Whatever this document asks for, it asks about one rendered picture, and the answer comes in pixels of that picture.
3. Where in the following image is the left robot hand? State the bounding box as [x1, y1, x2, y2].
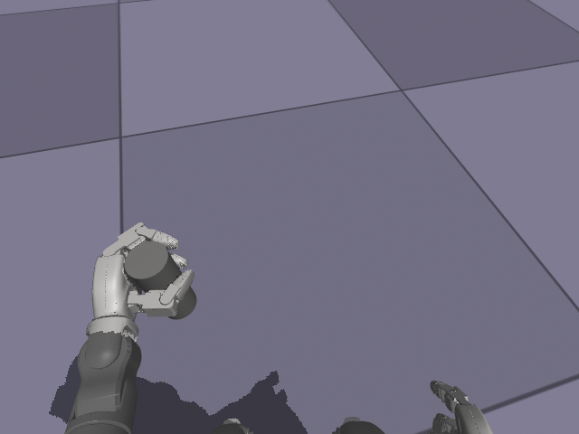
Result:
[92, 222, 195, 322]

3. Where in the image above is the left robot arm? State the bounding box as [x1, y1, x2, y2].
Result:
[64, 316, 142, 434]

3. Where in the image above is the can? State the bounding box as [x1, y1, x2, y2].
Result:
[124, 241, 197, 320]

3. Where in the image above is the right robot hand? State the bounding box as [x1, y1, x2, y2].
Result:
[428, 381, 494, 434]

